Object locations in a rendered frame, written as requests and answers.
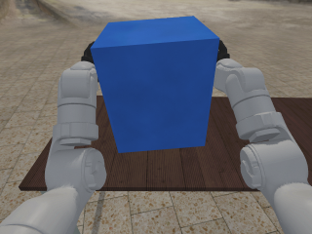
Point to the robot right forearm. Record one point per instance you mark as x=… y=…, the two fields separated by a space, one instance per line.
x=256 y=116

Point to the robot left hand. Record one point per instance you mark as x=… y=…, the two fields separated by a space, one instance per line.
x=88 y=55

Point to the robot right hand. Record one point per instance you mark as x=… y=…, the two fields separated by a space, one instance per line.
x=222 y=52

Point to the left robot upper arm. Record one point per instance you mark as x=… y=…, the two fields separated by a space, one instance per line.
x=72 y=176

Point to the robot left forearm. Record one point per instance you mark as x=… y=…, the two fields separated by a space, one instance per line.
x=77 y=104

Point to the table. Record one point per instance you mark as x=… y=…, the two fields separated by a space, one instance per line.
x=215 y=167

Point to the right robot upper arm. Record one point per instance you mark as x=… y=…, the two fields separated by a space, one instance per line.
x=277 y=169

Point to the carton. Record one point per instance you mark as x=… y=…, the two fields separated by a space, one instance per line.
x=157 y=78

